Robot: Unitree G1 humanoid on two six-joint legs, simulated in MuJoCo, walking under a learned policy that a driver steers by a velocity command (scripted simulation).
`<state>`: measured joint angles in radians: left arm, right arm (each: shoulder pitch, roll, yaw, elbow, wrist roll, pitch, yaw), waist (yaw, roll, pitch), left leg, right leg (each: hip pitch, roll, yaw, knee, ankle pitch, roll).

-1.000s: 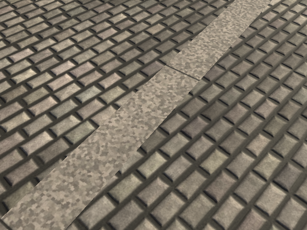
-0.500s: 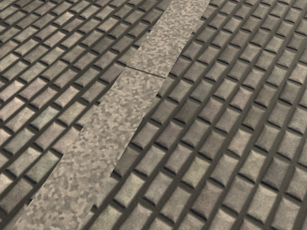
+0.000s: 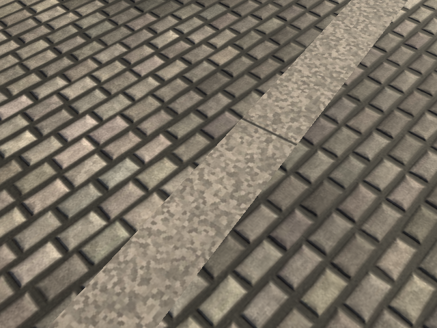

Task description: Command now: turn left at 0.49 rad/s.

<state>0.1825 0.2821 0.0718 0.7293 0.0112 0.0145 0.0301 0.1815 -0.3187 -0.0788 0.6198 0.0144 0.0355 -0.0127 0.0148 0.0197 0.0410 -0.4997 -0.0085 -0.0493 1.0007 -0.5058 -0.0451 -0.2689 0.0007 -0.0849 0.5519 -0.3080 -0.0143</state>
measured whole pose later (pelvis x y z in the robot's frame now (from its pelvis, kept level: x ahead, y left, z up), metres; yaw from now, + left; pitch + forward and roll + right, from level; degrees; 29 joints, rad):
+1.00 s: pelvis +0.07 +0.05 +0.00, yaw +5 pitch +1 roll +1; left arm 0.23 0.28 0.06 0.71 -0.04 -0.02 0.01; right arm 0.36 -0.28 -0.08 0.72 0.00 -0.09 0.00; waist -0.04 -0.03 -0.01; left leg -0.16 -0.02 0.05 0.47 -0.32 0.03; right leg -0.46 0.02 0.10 1.01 -0.43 -0.04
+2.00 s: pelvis +0.63 -0.04 +0.00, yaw +2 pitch +2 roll +1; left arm 0.29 0.29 0.02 0.74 0.00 -0.10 -0.01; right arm 0.22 -0.30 -0.05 0.65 0.01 -0.07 0.03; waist 0.00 0.00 0.03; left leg -0.36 -0.11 0.00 0.48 -0.15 0.09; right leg -0.42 0.00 0.05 1.23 -0.37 0.00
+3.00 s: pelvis +1.14 +0.05 +0.01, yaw +18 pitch +1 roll +1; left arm 0.26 0.31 0.05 0.81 -0.03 -0.06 0.00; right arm 0.26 -0.26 -0.05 0.73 -0.01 -0.08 0.02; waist -0.01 -0.05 0.02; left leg -0.20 -0.04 0.09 0.36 -0.17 0.05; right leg -0.57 -0.09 0.05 1.11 -0.28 0.01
